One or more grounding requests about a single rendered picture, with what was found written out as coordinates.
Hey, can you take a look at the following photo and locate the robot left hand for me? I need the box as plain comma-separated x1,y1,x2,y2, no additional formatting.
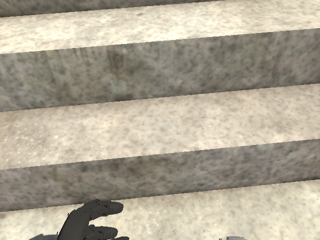
57,199,130,240

